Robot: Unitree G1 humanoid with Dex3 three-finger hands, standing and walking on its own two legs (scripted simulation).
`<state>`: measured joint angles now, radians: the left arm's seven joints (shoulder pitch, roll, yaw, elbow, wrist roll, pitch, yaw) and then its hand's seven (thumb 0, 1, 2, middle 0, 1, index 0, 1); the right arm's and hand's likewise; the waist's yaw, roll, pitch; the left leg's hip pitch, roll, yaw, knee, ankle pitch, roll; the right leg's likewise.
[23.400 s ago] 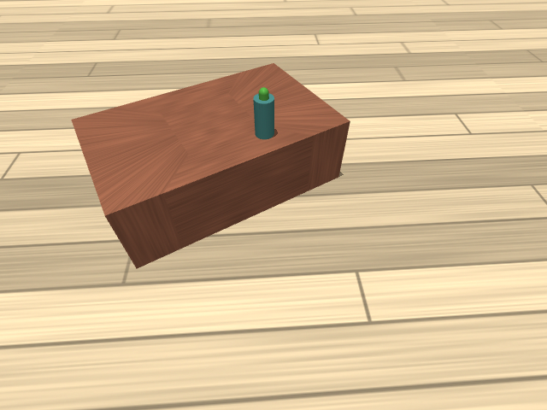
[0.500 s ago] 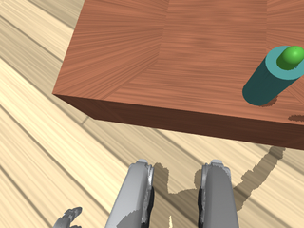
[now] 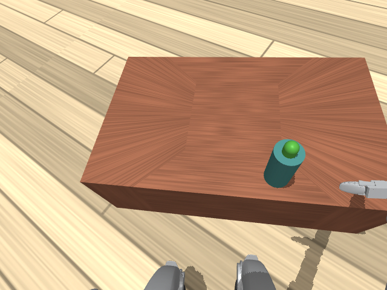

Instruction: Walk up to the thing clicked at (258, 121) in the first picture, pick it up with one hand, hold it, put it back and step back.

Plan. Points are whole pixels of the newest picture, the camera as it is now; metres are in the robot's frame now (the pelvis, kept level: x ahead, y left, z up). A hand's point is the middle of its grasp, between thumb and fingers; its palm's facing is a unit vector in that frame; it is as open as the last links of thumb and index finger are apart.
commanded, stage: home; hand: right
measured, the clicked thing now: (283, 162) +0.48 -0.22 -0.22
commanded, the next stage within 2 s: rest in 0.28 s
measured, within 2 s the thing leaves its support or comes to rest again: neither
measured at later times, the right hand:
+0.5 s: hand (303, 269) +0.18 -0.16 -0.03, palm faces +0.10 +0.98 -0.18, open 17.3 cm
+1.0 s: hand (297, 268) +0.19 -0.15 -0.02, palm faces +0.10 +0.97 -0.20, open 17.6 cm
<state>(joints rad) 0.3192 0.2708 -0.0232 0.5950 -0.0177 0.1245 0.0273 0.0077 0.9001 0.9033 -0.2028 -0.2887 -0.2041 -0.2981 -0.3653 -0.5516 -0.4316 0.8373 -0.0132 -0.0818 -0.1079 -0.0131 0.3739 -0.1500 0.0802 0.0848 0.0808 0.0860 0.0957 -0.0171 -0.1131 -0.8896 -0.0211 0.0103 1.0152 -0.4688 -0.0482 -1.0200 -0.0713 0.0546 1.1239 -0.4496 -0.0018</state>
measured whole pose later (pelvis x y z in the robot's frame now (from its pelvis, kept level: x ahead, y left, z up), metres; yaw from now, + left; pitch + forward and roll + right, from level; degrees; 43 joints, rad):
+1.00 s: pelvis +0.03 +0.03 +0.02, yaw -3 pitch +10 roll +2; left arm 0.30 0.24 -0.01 0.52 -0.02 -0.16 0.16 0.02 0.89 0.90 -0.20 -0.29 -0.21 -0.30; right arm 0.49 -0.21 -0.03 -0.11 0.06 0.45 -0.02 -0.01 0.57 -0.03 0.06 0.05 0.06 0.05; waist 0.04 -0.05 -0.16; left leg -0.60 0.00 0.03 0.94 -0.52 -0.02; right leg -0.71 -0.05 0.06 0.99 -0.46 0.04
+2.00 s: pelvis +0.04 +0.02 +0.02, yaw -3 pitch +11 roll +3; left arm 0.27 0.22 -0.02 0.53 -0.01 -0.20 0.18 0.02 0.89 0.90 -0.20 -0.30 -0.21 -0.30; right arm 0.50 -0.22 -0.04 -0.16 0.05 0.47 -0.02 -0.01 0.57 -0.04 0.06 0.05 0.06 0.05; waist 0.03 -0.05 -0.16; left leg -0.61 0.01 0.03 0.95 -0.53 -0.03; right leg -0.73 -0.05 0.07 1.01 -0.48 0.03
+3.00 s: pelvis +0.02 +0.02 +0.04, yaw -3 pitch +2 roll +1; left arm 0.18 0.30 0.02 0.80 0.07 -0.04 0.01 0.01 0.89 0.90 -0.21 -0.30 -0.21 -0.31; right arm 0.26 -0.32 -0.03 0.55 -0.05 0.06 -0.02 -0.01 0.56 -0.03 0.06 0.05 0.06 0.05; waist 0.00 0.03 0.00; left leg -0.41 0.05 -0.01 0.83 -0.46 -0.04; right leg -0.50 -0.01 0.02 0.85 -0.39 0.00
